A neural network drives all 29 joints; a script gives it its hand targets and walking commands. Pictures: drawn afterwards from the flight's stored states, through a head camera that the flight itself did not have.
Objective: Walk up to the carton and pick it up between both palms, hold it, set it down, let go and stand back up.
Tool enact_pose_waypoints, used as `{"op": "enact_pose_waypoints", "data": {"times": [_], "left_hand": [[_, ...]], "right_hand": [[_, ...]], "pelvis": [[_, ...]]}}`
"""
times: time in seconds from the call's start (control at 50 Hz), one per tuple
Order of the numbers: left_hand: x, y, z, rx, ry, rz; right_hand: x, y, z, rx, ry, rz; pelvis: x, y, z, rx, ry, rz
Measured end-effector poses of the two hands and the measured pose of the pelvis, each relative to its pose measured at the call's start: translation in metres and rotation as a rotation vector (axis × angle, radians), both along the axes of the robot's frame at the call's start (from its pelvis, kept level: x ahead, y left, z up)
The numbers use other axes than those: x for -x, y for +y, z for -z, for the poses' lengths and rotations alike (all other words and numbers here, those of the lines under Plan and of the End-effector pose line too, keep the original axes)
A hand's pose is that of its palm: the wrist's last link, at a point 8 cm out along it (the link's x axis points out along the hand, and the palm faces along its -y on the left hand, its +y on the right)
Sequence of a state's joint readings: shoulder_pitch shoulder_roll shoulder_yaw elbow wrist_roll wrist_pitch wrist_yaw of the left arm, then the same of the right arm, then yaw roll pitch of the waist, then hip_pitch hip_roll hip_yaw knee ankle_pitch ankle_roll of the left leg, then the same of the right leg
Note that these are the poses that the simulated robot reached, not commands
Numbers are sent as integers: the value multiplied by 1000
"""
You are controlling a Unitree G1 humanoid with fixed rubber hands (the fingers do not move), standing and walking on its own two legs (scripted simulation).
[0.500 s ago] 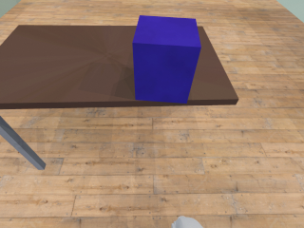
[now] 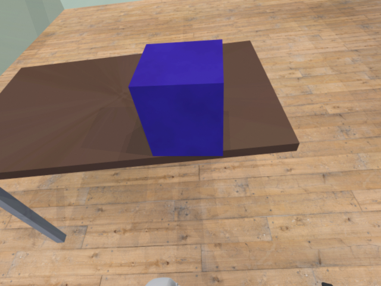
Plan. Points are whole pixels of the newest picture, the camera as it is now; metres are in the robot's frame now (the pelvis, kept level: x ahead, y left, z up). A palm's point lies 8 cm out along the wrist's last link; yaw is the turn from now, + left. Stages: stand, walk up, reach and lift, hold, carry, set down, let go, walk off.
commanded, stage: walk up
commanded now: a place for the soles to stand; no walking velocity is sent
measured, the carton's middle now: (185, 101) +0.58 +0.02 +0.06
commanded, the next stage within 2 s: none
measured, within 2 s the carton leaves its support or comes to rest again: neither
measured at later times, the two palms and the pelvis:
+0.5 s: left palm out of the picture +0.14 +0.39 -0.10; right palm out of the picture +0.14 -0.23 -0.09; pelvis +0.08 +0.08 +0.00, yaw +0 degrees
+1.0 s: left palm (68, 261) +0.21 +0.31 -0.08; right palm (316, 244) +0.23 -0.28 -0.14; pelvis +0.15 +0.01 -0.01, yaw +0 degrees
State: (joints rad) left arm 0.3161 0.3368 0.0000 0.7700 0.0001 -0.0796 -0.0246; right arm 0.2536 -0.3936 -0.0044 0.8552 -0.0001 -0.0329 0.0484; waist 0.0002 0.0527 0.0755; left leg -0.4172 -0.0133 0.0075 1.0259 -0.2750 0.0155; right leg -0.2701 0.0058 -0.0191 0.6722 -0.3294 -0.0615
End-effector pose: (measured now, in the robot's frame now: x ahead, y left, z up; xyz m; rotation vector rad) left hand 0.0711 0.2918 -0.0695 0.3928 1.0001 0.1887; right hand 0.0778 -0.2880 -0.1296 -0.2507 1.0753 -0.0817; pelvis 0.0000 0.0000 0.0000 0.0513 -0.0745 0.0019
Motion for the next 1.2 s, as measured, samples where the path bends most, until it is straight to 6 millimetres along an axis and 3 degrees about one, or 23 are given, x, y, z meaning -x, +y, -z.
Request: {"op": "enact_pose_waypoints", "data": {"times": [0.16,0.3,0.4,0.54,0.66,0.78,0.86,0.96,1.08,1.2], "left_hand": [[-19,21,10,13,24,-11],[-41,61,30,43,60,-2],[-55,82,32,59,84,2],[-73,96,28,53,134,11],[-89,89,24,30,132,-2],[-105,66,23,4,130,-10],[-120,43,26,-20,98,-13],[-133,20,16,-14,54,-27],[-137,16,10,-35,61,-36],[-136,23,13,-37,60,-42]], "right_hand": [[-32,17,-6,25,7,-1],[-63,49,-14,71,-2,-15],[-62,63,-24,103,41,-5],[-58,61,-40,146,117,11],[-71,51,-36,147,127,14],[-92,32,-19,113,114,9],[-116,17,2,79,75,17],[-146,12,5,43,21,13],[-166,11,8,22,9,4],[-175,17,5,35,1,6]], "pelvis": [[-28,20,1,27,8,-1],[-53,56,8,73,35,-4],[-69,75,4,92,43,-2],[-90,79,-6,91,71,-5],[-109,69,-6,68,68,-11],[-125,47,2,34,67,-11],[-136,28,14,26,34,1],[-146,16,9,10,7,0],[-152,11,7,0,14,-4],[-152,18,8,10,14,-4]]}}
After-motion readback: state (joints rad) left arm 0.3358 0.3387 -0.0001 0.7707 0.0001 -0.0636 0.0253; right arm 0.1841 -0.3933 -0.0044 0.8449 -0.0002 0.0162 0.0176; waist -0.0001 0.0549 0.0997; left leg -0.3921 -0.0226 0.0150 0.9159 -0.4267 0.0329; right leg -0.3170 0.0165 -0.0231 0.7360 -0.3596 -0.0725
